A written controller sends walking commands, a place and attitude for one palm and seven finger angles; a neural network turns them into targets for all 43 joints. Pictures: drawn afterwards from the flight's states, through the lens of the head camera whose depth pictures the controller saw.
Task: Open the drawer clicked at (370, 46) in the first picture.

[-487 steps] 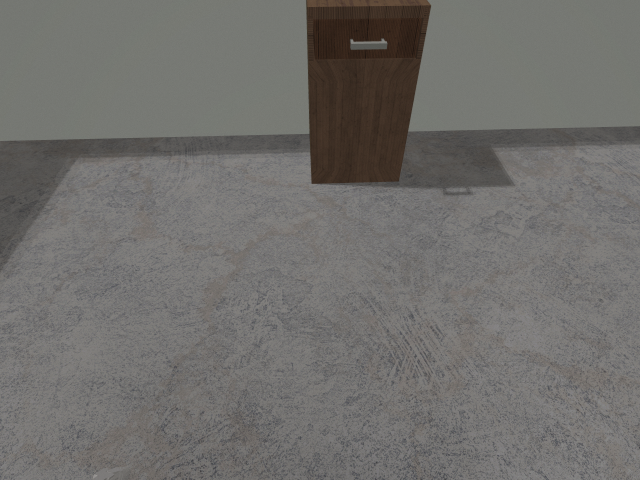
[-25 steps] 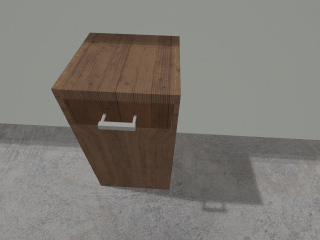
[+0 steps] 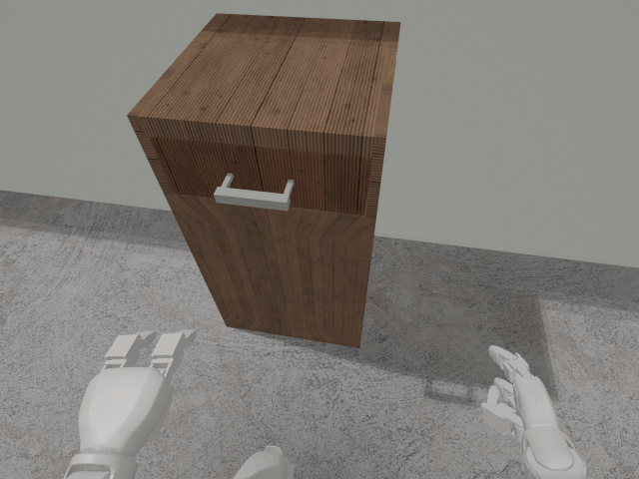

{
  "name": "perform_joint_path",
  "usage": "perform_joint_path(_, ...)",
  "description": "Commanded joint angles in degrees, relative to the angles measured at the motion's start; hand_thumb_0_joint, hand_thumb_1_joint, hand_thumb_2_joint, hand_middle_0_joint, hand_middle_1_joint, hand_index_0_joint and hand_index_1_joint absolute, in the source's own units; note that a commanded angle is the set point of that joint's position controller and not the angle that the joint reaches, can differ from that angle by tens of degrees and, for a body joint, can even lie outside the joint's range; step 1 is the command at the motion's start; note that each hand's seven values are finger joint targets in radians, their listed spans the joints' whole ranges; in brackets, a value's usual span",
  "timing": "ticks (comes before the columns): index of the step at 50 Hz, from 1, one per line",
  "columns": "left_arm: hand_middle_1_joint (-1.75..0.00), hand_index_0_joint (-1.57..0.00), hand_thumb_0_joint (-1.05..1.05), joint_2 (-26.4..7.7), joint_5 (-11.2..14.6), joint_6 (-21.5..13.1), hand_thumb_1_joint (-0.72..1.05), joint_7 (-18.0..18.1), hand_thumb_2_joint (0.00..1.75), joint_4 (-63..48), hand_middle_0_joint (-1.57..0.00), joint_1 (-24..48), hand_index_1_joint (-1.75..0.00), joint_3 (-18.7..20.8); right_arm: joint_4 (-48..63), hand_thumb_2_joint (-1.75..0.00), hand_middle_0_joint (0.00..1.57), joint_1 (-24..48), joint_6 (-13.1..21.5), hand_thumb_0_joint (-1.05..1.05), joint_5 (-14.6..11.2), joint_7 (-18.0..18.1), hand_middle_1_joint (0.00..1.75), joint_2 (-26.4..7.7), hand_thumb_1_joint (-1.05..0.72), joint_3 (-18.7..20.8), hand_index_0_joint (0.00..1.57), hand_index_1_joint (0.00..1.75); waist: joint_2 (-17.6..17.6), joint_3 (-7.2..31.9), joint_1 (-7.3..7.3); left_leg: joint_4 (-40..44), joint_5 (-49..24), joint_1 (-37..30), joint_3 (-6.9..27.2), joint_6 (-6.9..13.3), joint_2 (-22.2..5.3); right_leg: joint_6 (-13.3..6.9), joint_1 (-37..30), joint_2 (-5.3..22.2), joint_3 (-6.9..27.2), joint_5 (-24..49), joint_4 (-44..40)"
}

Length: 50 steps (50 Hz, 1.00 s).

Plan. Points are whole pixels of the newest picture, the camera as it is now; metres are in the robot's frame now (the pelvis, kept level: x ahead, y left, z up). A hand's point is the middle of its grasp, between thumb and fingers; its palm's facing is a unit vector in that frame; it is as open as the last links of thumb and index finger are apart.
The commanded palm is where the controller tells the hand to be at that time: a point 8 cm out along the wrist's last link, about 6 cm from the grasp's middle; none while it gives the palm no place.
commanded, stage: raise the hand with hooked fingers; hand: left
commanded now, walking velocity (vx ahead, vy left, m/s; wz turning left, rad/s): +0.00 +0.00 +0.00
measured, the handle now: (255, 190) +0.58 +0.22 -0.02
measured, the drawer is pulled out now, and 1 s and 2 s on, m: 0.00 0.00 0.00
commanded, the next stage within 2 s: move the hooked fingers above the handle in 1.40 s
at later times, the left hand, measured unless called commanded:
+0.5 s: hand (151, 309) +0.27 +0.26 +0.06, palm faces +0.06 -0.08 -1.00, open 12.0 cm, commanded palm +0.26 +0.26 +0.12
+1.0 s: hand (140, 240) +0.33 +0.27 +0.13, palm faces +0.03 -0.06 -1.00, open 13.8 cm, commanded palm +0.31 +0.27 +0.19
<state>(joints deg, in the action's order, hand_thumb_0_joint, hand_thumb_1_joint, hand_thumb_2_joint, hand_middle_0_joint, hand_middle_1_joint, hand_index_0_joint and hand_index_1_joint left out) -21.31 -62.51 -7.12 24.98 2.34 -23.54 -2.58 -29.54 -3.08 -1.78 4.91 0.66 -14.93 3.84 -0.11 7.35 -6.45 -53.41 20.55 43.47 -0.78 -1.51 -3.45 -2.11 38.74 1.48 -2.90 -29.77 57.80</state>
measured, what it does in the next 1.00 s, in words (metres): stands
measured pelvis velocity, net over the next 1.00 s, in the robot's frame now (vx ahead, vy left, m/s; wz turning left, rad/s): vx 0.03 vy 0.03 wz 0.00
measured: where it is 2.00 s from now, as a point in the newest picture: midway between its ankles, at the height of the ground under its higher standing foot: outside the picture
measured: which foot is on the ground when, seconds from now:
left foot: down 0.00-1.00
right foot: down 0.00-1.00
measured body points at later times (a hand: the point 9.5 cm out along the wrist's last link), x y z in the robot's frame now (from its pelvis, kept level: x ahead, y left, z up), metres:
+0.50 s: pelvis +0.02 +0.02 +0.03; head +0.06 -0.01 +0.47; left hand +0.27 +0.26 +0.12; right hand +0.18 -0.23 -0.10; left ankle +0.06 +0.16 -0.68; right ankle -0.01 -0.09 -0.68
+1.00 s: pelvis +0.03 +0.03 +0.05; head +0.04 +0.00 +0.50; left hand +0.32 +0.27 +0.18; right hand +0.23 -0.18 -0.06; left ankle +0.06 +0.16 -0.68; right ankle -0.01 -0.09 -0.68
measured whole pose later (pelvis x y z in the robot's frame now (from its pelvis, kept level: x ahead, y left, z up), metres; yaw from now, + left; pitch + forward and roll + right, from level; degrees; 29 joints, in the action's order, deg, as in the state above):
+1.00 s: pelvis +0.03 +0.03 +0.05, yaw +0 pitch +3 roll +0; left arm -26.8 -54.5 1.8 4.9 4.9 3.9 -4.1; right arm -34.7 -6.4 -6.5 0.4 1.7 -12.2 0.0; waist 4.0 2.2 -4.2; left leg -33.7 14.5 21.9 -1.7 -0.6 -1.5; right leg 0.6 16.0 2.6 -2.7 -21.4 34.7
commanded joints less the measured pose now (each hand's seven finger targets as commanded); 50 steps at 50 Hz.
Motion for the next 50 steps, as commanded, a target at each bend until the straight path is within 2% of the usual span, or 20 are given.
perform_joint_path(1, -0.69, -0.24, 0.0, -11.22, 1.72, -2.49, 0.29, 4.66, 0.64, -17.47, -0.24, 20.67, -0.69, 7.78, 6.23, -0.9, 0.2, 2.38, 2.72, 0.0, 0.4, 0.59, 0.3, -3.37, -0.9, 0.33, 0.2, 0.3, 4.12, 11.31, 5.45, -1.11, -3.64, -16.27, 0.32, 3.65, 5.5, -0.69, 7.65, -1.53, 8.94, 5.58, -14.89)
perform_joint_path(2, -0.7, -0.25, 0.0, -11.29, 2.0, -1.31, 0.27, 4.41, 0.63, -16.65, -0.25, 20.04, -0.7, 7.7, 6.06, -0.9, 0.2, 2.7, 2.49, 0.0, 0.2, 0.58, 0.3, -3.46, -0.9, 0.19, 0.2, 0.3, 5.02, 11.88, 5.2, -0.35, -4.53, -16.24, 0.13, 3.62, 5.42, -0.63, 6.24, -1.74, 8.0, 8.01, -14.49)
perform_joint_path(3, -0.72, -0.25, 0.0, -10.7, 2.71, 0.69, 0.25, 3.84, 0.62, -14.41, -0.25, 18.57, -0.72, 7.59, 5.75, -0.9, 0.2, 2.85, 2.26, 0.0, -0.04, 0.57, 0.3, -3.37, -0.9, 0.05, 0.2, 0.3, 2.94, 12.1, 5.34, 0.36, -5.0, -15.28, 0.11, 3.55, 5.4, -0.33, 4.39, -1.96, 7.38, 9.89, -14.38)
perform_joint_path(5, -0.75, -0.25, 0.0, -10.93, 3.63, 4.4, 0.2, 1.92, 0.6, -11.75, -0.25, 15.31, -0.75, 7.57, 5.61, -0.9, 0.2, 3.06, 1.42, 0.0, -0.93, 0.87, 0.3, -3.21, -0.9, -0.34, 0.2, 0.3, 1.96, 11.64, 3.85, 3.22, -6.92, -13.72, -0.6, 3.61, 5.41, 0.16, -2.44, -2.02, 6.21, 15.76, -15.21)
perform_joint_path(9, -0.81, -0.26, 0.0, -11.17, 6.06, 9.94, 0.11, -4.14, 0.56, -9.33, -0.26, 10.79, -0.81, 6.86, 5.48, -0.9, 0.2, 3.88, 0.19, 0.0, -2.14, 1.84, 0.3, -3.29, -0.9, -1.5, 0.2, 0.3, -4.95, 10.54, 2.59, 7.93, -9.76, -13.65, -1.44, 3.52, 5.53, 1.27, -11.73, -1.47, 6.62, 23.86, -18.4)
perform_joint_path(10, -0.82, -0.26, 0.0, -11.75, 6.6, 9.81, 0.08, -5.58, 0.55, -9.92, -0.26, 10.37, -0.82, 7.09, 5.43, -0.9, 0.2, 3.71, 0.16, 0.0, -2.13, 2.1, 0.3, -3.4, -0.9, -1.6, 0.2, 0.3, -5.47, 9.77, 2.43, 9.04, -10.02, -13.89, -1.47, 3.54, 5.43, 1.5, -13.26, -1.2, 6.85, 24.94, -19.09)
perform_joint_path(13, -0.87, -0.26, 0.0, -12.73, 6.67, 7.3, 0.01, -7.89, 0.52, -11.51, -0.26, 11.82, -0.87, 8.08, 4.72, -0.9, 0.2, 3.42, 0.31, 0.0, -1.76, 2.29, 0.3, -3.43, -0.9, -1.8, 0.2, 0.3, -2.88, 7.25, 2.32, 11.54, -10.57, -16.45, -1.41, 3.5, 5.18, 1.32, -13.37, -1.29, 5.12, 23.88, -20.37)
perform_joint_path(14, -0.88, -0.27, 0.0, -12.75, 6.58, 5.86, -0.01, -7.89, 0.51, -12.1, -0.27, 12.74, -0.88, 8.36, 4.3, -0.9, 0.2, 2.47, 0.41, 0.0, -1.52, 2.21, 0.3, -3.2, -0.9, -1.7, 0.2, 0.3, -3.44, 7.6, 2.25, 12.02, -10.72, -17.21, -1.35, 3.53, 5.13, 1.49, -13.42, -1.15, 4.51, 23.54, -20.38)
perform_joint_path(19, -0.96, -0.27, 0.0, -13.32, 6.06, 0.65, -0.13, -4.33, 0.46, -14.34, -0.27, 16.34, -0.96, 10.98, 3.33, -0.9, 0.2, 0.26, 1.07, 0.0, -1.09, 1.55, 0.3, -3.3, -0.9, -0.05, 0.2, 0.3, -0.06, 9.41, 2.59, 12.4, -12.79, -20.93, -1.37, 3.39, 5.08, 0.96, -12.21, -1.63, 2.76, 22.73, -20.17)
perform_joint_path(22, -1.0, -0.28, 0.0, -12.5, 6.0, 1.57, -0.2, -2.55, 0.43, -13.63, -0.28, 18.29, -1.0, 10.32, 2.88, -0.9, 0.2, -0.18, 0.79, 0.0, -1.47, 0.95, 0.3, -3.91, -0.9, 0.79, 0.2, 0.3, 1.75, 9.86, 3.32, 12.41, -14.31, -22.85, -1.51, 3.26, 4.92, 0.68, -11.03, -2.06, 1.76, 23.45, -19.8)
perform_joint_path(25, -1.05, -0.28, 0.0, -12.23, 6.05, 4.53, -0.27, -2.73, 0.4, -12.94, -0.28, 20.57, -1.05, 9.04, 2.97, -0.9, 0.2, 0.14, 0.36, 0.0, -2.09, 0.7, 0.3, -4.34, -0.9, 1.06, 0.2, 0.3, 1.35, 10.65, 3.29, 13.49, -15.57, -24.09, -1.51, 3.26, 4.84, 0.64, -12.23, -2.28, 1.04, 24.0, -20.07)
perform_joint_path(28, -1.1, -0.29, 0.0, -12.78, 6.17, 7.19, -0.34, -4.74, 0.37, -14.03, -0.29, 23.22, -1.1, 7.75, 3.29, -0.9, 0.2, 1.22, 0.02, 0.0, -2.64, 0.7, 0.3, -4.73, -0.9, 1.01, 0.2, 0.3, 1.66, 11.32, 3.12, 14.81, -18.18, -26.43, -1.31, 3.31, 4.6, 0.55, -13.96, -2.49, 0.76, 25.42, -20.66)
perform_joint_path(31, -1.14, -0.29, 0.0, -12.41, 6.46, 9.26, -0.41, -7.7, 0.34, -13.03, -0.29, 25.03, -1.14, 5.77, 3.41, -0.9, 0.2, 1.79, -0.5, 0.0, -3.3, 0.99, 0.3, -4.59, -0.9, 0.4, 0.2, 0.3, 1.65, 8.79, 2.96, 16.93, -18.46, -27.88, -1.23, 3.38, 4.47, 0.58, -15.08, -2.58, 0.45, 25.04, -22.23)
perform_joint_path(33, -1.17, -0.3, 0.0, -14.08, 6.5, 9.89, -0.45, -9.5, 0.32, -12.68, -0.3, 27.54, -1.17, 6.67, 3.62, -0.9, 0.2, 2.2, -0.83, 0.0, -3.53, 1.16, 0.3, -4.7, -0.9, -0.02, 0.2, 0.3, 1.86, 7.71, 2.72, 18.37, -18.16, -28.29, -1.02, 3.19, 4.43, 0.53, -16.01, -2.73, 0.28, 23.89, -23.3)
perform_joint_path(36, -1.2, -0.3, 0.0, -14.14, 6.41, 9.89, -0.5, -11.65, 0.3, -12.04, -0.3, 30.84, -1.2, 5.99, 3.57, -0.9, 0.2, 1.95, -1.22, 0.0, -3.67, 1.25, 0.3, -4.39, -0.9, -0.53, 0.2, 0.3, 2.1, 7.57, 2.6, 19.81, -19.37, -30.34, -0.96, 3.16, 4.42, 0.48, -17.32, -2.86, 0.01, 24.27, -24.39)
perform_joint_path(38, -1.2, -0.3, 0.0, -15.59, 6.71, 9.6, -0.5, -12.82, 0.3, -11.75, -0.3, 32.62, -1.2, 7.31, 3.47, -0.9, 0.2, 2.09, -1.48, 0.0, -3.76, 1.31, 0.3, -4.4, -0.9, -0.63, 0.2, 0.3, 2.08, 8.13, 2.45, 20.44, -20.41, -31.39, -1.01, 3.09, 4.4, 0.46, -18.75, -2.98, 0.19, 24.85, -25.4)
perform_joint_path(40, -1.2, -0.3, 0.0, -14.6, 7.0, 9.38, -0.5, -14.01, 0.3, -10.87, -0.3, 35.01, -1.2, 5.87, 3.32, -0.9, 0.2, 2.27, -1.74, 0.0, -3.97, 1.34, 0.3, -4.12, -0.9, -0.96, 0.2, 0.3, 3.13, 6.9, 2.8, 21.15, -20.27, -32.07, -1.08, 3.04, 4.54, 0.49, -18.7, -3.0, 0.04, 24.83, -26.18)
perform_joint_path(43, -1.2, -0.3, 0.0, -15.23, 7.57, 9.38, -0.5, -15.92, 0.3, -9.14, -0.3, 38.68, -1.2, 5.73, 3.03, -0.9, 0.2, 2.15, -2.07, 0.0, -4.18, 1.5, 0.3, -4.32, -0.9, -1.21, 0.2, 0.3, 2.23, 6.02, 3.22, 22.23, -19.44, -32.45, -1.2, 2.93, 4.64, 0.58, -19.6, -3.12, -0.05, 24.06, -27.72)
perform_joint_path(47, -1.2, -0.3, 0.0, -16.57, 7.74, 8.03, -0.5, -17.89, 0.3, -9.8, -0.3, 43.54, -1.2, 5.47, 2.76, -0.9, 0.2, 2.14, -2.2, 0.0, -4.19, 1.7, 0.3, -4.44, -0.9, -1.41, 0.2, 0.3, 3.66, 7.79, 3.25, 22.87, -20.89, -34.38, -0.83, 3.08, 4.86, 0.52, -20.8, -3.1, 0.01, 25.17, -28.33)
perform_joint_path(50, -1.2, -0.3, 0.0, -17.71, 8.82, 7.17, -0.5, -19.04, 0.3, -8.36, -0.3, 45.26, -1.2, 6.34, 2.38, -0.9, 0.2, 1.57, -2.38, 0.0, -4.4, 1.85, 0.3, -4.57, -0.9, -1.42, 0.2, 0.3, 3.1, 7.73, 3.25, 23.6, -20.51, -34.35, -0.66, 3.14, 5.05, 0.61, -21.92, -3.09, 0.04, 25.09, -29.22)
